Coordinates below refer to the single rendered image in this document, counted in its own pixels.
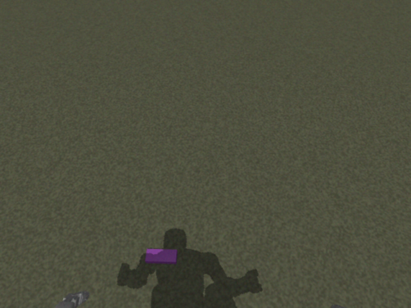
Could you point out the left robot hand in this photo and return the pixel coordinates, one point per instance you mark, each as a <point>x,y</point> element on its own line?
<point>73,300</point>

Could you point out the small box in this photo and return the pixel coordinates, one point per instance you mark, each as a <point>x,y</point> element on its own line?
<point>161,256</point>

